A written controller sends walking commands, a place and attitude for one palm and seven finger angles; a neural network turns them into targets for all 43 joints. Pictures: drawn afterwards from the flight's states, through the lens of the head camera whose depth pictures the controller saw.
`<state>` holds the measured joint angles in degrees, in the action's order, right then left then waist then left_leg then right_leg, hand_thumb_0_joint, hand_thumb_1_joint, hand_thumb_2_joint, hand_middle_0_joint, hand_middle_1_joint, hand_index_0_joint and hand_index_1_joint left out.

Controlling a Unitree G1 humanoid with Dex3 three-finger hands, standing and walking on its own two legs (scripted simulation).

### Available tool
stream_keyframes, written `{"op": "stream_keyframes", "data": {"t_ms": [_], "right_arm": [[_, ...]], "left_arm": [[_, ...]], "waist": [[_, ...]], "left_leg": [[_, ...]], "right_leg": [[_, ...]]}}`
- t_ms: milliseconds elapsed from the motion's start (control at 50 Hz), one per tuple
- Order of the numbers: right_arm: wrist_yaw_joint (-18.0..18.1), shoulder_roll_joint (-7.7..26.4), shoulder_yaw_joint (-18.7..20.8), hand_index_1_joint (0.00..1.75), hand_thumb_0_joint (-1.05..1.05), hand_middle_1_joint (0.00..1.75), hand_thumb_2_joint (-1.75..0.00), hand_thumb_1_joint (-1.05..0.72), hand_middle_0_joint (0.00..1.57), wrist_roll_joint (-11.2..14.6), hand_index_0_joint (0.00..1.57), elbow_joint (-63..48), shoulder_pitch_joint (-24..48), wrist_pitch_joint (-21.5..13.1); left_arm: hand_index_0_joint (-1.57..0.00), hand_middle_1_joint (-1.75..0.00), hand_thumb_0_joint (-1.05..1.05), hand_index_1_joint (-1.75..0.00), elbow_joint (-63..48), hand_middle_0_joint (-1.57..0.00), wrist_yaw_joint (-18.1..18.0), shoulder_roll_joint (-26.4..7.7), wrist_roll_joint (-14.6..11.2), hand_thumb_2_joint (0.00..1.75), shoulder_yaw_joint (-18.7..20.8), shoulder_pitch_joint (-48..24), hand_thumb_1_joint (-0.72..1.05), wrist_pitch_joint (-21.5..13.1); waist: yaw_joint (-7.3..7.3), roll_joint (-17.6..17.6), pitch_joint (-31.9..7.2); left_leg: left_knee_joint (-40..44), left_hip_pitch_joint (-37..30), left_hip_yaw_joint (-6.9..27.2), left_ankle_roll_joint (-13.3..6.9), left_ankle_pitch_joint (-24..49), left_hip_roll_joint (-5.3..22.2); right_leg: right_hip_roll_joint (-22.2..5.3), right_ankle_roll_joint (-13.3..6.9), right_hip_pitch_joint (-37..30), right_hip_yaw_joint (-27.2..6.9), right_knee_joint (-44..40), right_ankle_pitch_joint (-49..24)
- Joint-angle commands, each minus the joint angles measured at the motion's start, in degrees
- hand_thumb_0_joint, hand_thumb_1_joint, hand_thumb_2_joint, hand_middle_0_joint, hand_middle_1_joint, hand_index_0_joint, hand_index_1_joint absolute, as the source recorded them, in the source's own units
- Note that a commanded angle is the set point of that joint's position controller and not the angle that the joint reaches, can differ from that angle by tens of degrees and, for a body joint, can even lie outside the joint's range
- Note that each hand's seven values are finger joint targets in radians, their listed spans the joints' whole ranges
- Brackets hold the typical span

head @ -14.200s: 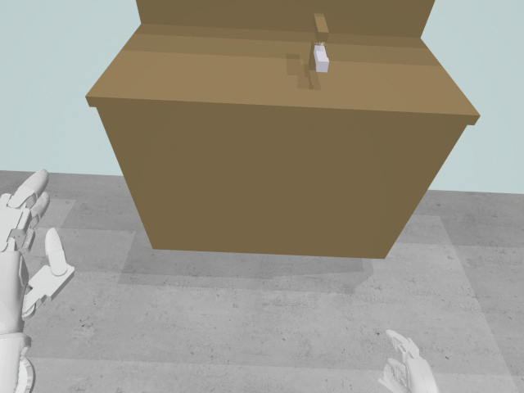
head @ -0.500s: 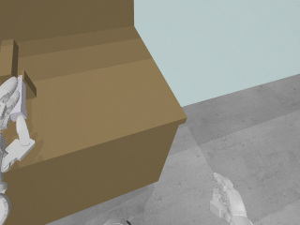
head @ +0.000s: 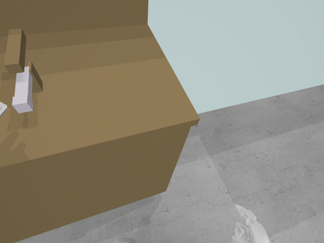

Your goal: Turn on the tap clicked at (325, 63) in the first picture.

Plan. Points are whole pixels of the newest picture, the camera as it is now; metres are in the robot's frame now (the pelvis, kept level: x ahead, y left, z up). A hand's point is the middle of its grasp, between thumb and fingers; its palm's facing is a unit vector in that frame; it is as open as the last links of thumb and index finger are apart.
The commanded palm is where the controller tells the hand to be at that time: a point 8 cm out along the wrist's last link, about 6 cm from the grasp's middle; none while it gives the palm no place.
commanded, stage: come to a stop and stand still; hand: left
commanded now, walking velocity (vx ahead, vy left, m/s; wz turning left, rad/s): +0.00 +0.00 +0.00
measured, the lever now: (23, 103) +0.34 +0.36 +0.11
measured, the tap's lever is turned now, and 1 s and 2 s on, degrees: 0 0 0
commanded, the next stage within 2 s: look again from close up in 0.64 s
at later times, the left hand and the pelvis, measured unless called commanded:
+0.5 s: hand (47, 127) +0.26 +0.25 +0.17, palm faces +0.36 -0.87 -0.33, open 7.4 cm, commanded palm +0.20 +0.29 +0.18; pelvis +0.03 +0.01 +0.00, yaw -1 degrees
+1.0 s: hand (34, 140) +0.24 +0.26 +0.16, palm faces +0.37 -0.86 -0.36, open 7.4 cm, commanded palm +0.18 +0.29 +0.18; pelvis +0.02 +0.02 +0.01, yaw -1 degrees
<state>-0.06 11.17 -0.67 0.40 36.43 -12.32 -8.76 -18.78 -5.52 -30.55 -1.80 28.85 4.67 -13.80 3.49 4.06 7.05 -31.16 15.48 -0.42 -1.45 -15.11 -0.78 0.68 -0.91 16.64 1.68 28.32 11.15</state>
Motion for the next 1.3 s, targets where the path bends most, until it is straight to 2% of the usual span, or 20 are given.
{"op": "stream_keyframes", "data": {"t_ms": [0,60,80,100,140,180,220,260,360,480,500,620,720,900,1160,1180,1200,1220,1240,1280], "right_arm": [[-2.5,7.7,3.6,0.3,0.0,0.3,-0.9,-0.9,0.2,1.4,0.2,-10.9,2.9,-4.0],[-2.3,8.0,3.2,0.3,0.0,0.3,-0.9,-0.9,0.2,1.2,0.2,-12.1,4.4,-2.8],[-1.6,8.3,3.4,0.3,0.0,0.3,-0.9,-0.9,0.2,1.0,0.2,-12.2,5.0,-2.1],[-0.8,7.5,3.0,0.3,0.0,0.3,-0.9,-0.9,0.2,0.8,0.2,-12.8,5.3,-1.7],[0.6,7.3,2.7,0.3,0.0,0.3,-0.9,-0.9,0.2,0.7,0.2,-13.6,6.0,-1.4],[1.6,7.4,2.4,0.3,0.0,0.3,-0.9,-0.9,0.2,0.6,0.2,-13.7,6.7,-1.4],[1.7,7.3,2.3,0.3,0.0,0.3,-0.9,-0.9,0.2,0.5,0.2,-13.3,6.0,-2.0],[1.5,7.2,2.1,0.3,0.0,0.3,-0.9,-0.9,0.2,0.2,0.2,-12.7,5.5,-2.9],[0.6,7.6,2.5,0.3,0.0,0.3,-0.9,-0.9,0.2,-0.1,0.2,-11.3,4.7,-3.5],[1.2,7.5,2.4,0.3,0.0,0.3,-0.9,-0.9,0.2,-0.1,0.2,-12.0,6.5,-0.6],[1.3,7.2,2.1,0.3,0.0,0.3,-0.9,-0.9,0.2,-0.1,0.2,-12.5,6.5,-0.1],[1.8,7.0,2.0,0.3,0.0,0.3,-0.9,-0.9,0.2,0.0,0.2,-14.1,6.9,0.5],[1.8,7.6,2.3,0.3,0.0,0.3,-0.9,-0.9,0.2,-0.1,0.2,-13.4,6.2,0.0],[2.3,7.6,2.2,0.3,0.0,0.3,-0.9,-0.9,0.2,0.0,0.2,-12.6,6.4,0.6],[2.0,7.6,2.5,0.3,0.0,0.3,-0.9,-0.9,0.2,0.1,0.2,-12.3,5.7,-0.3],[2.1,7.6,2.4,0.3,0.0,0.3,-0.9,-0.9,0.2,0.1,0.2,-12.3,6.1,-0.3],[1.9,9.1,1.4,0.3,0.0,0.3,-0.9,-0.9,0.2,-3.8,0.2,-11.2,-2.9,-3.0],[1.7,1.8,-0.7,0.3,0.0,0.3,-0.9,-0.9,0.2,-0.5,0.2,-8.3,4.2,-3.0],[1.9,5.9,2.5,0.3,0.0,0.3,-0.9,-0.9,0.2,-0.5,0.2,-11.0,3.2,-3.9],[0.7,6.5,3.2,0.3,0.0,0.3,-0.9,-0.9,0.2,1.1,0.2,-11.6,3.8,-4.3]], "left_arm": [[-0.2,-0.3,0.0,-0.3,-16.7,-0.2,2.3,5.7,-1.0,0.9,-9.1,16.6,0.9,-3.8],[-0.2,-0.3,0.0,-0.3,-18.3,-0.2,1.2,-0.5,-0.2,0.9,-2.3,21.5,0.9,-3.6],[-0.2,-0.3,0.0,-0.3,-18.8,-0.2,0.1,-5.2,-0.2,0.9,2.9,21.4,0.9,-3.5],[-0.2,-0.3,0.0,-0.3,-17.2,-0.2,0.0,-4.2,-0.6,0.9,3.4,21.3,0.9,-3.7],[-0.2,-0.3,0.0,-0.3,-17.1,-0.2,0.0,-5.3,-1.3,0.9,5.6,18.4,0.9,-4.1],[-0.2,-0.3,0.0,-0.3,-20.8,-0.2,-0.2,-7.2,-1.5,0.9,6.5,12.5,0.9,-4.6],[-0.2,-0.3,0.0,-0.3,-19.8,-0.2,0.2,-4.2,-1.4,0.9,3.2,10.4,0.9,-4.6],[-0.2,-0.3,0.0,-0.3,-20.2,-0.2,0.4,-2.4,-1.0,0.9,0.5,8.6,0.9,-4.5],[-0.2,-0.3,0.0,-0.3,-19.5,-0.2,0.1,3.3,0.0,0.9,-6.5,10.9,0.9,-3.1],[-0.2,-0.3,0.0,-0.3,-15.7,-0.2,-0.8,-1.1,-0.1,0.9,-0.7,15.5,0.9,-1.7],[-0.2,-0.3,0.0,-0.3,-15.3,-0.2,-0.6,0.5,-0.5,0.9,-1.8,15.7,0.9,-1.7],[-0.2,-0.3,0.0,-0.3,-21.1,-0.2,-0.4,-0.7,-1.3,0.9,-1.4,15.1,0.9,-1.9],[-0.2,-0.3,0.0,-0.3,-21.8,-0.2,-0.8,0.5,-1.0,0.9,-3.4,14.7,0.9,-1.5],[-0.2,-0.3,0.0,-0.3,-16.2,-0.2,-0.8,1.4,-0.5,0.9,-3.9,13.7,0.9,-0.8],[-0.2,-0.3,0.0,-0.3,-18.0,-0.2,-0.7,0.8,0.1,0.9,-3.3,13.9,0.9,-1.8],[-0.2,-0.3,0.0,-0.3,-18.0,-0.2,-0.9,-0.1,0.2,0.9,-2.3,14.1,0.9,-1.7],[-0.2,-0.3,0.0,-0.3,-36.1,-0.2,-1.1,-46.0,9.4,0.9,29.3,-46.8,0.9,-8.2],[-0.2,-0.3,0.0,-0.3,1.4,-0.2,1.4,-8.9,2.7,0.9,6.7,-10.3,0.9,-5.6],[-0.2,-0.3,0.0,-0.3,-4.3,-0.2,1.3,-3.9,0.2,0.9,2.0,5.3,0.9,-5.5],[-0.2,-0.3,0.0,-0.3,-7.0,-0.2,1.7,6.9,-1.8,0.9,-7.5,12.4,0.9,-4.7]], "waist": [[-1.1,-18.6,-15.8],[-0.7,-7.1,-13.3],[-0.65,-5.6,-14.2],[-1.07,-0.1,-13.7],[-1.78,2.1,-12.6],[-2.24,-2.9,-12.7],[-2.16,-9.5,-12.9],[-2.02,-11.2,-13.8],[-2.1,-8.2,-15.6],[-1.97,-5.3,-14.3],[-2.15,-4.9,-14.0],[-2.06,-8.4,-16.0],[-2.06,-9.7,-15.9],[-2.01,-6.1,-11.7],[-1.92,-8.6,-11.2],[-1.88,-8.9,-11.5],[-2.3,-2.5,-3.8],[-1.95,-2.2,-15.5],[-0.24,-5.6,-11.9],[-1.7,-16.6,-16.4]], "left_leg": [[10.4,-2.8,4.9,-0.6,8.8,6.8],[12.3,3.9,4.2,-0.1,3.1,6.5],[12.1,2.5,3.7,0.3,3.2,6.0],[11.9,2.8,4.2,0.4,3.1,5.9],[11.8,2.0,4.1,0.4,2.5,5.3],[12.0,0.2,4.2,0.1,3.1,5.4],[11.7,0.2,3.9,-0.3,4.1,5.5],[9.9,-1.2,2.9,-0.3,6.6,4.6],[7.1,-6.7,2.0,0.8,15.7,3.8],[7.2,-4.5,2.0,1.3,17.6,3.5],[7.4,-3.7,2.1,1.2,17.1,3.6],[7.3,-5.0,1.7,0.9,20.0,3.5],[8.3,-5.1,2.1,1.1,17.9,3.7],[11.9,-1.8,2.9,0.6,5.1,3.8],[14.2,1.4,4.1,0.2,-1.1,4.0],[14.0,0.6,4.0,0.3,0.0,4.1],[5.3,8.3,3.4,-1.3,11.6,5.7],[8.2,-3.2,4.5,-0.6,14.8,3.0],[7.8,-3.9,4.1,0.9,15.9,4.0],[8.6,-7.3,3.3,1.2,18.7,4.5]], "right_leg": [[-3.5,-0.8,-8.9,-3.5,0.4,-3.4],[-2.7,-0.4,-11.7,-1.7,-0.8,-1.6],[-2.6,-0.4,-11.5,-2.0,-1.5,-1.9],[-3.0,-0.2,-11.4,-1.7,-2.4,-2.1],[-3.1,-0.2,-10.1,-2.9,-3.3,-1.7],[-3.1,-0.2,-9.6,-3.8,-2.4,-3.0],[-3.0,-0.4,-11.0,-3.8,-1.7,-5.4],[-3.4,-0.7,-11.6,-4.2,-2.7,-8.3],[-3.6,-1.0,-9.4,-4.7,-4.1,-13.7],[-3.8,-1.0,-10.2,-4.4,-5.0,-16.6],[-4.0,-1.0,-10.8,-4.0,-5.2,-16.2],[-3.6,-0.8,-12.8,-3.3,-4.5,-18.7],[-3.1,-0.5,-12.6,-3.0,-4.6,-16.4],[-2.9,-0.3,-10.9,-3.4,-7.6,-6.5],[-2.0,-0.1,-13.4,-2.7,-6.6,-3.6],[-2.1,-0.1,-13.0,-2.7,-6.5,-4.5],[-4.0,0.5,-6.3,-3.8,-7.4,-4.8],[-6.3,-2.5,-5.1,-3.8,-5.9,-6.1],[-5.3,-2.6,-8.7,-8.5,-7.8,-11.8],[-5.1,-1.9,-10.2,-5.1,-2.8,-10.7]]}}
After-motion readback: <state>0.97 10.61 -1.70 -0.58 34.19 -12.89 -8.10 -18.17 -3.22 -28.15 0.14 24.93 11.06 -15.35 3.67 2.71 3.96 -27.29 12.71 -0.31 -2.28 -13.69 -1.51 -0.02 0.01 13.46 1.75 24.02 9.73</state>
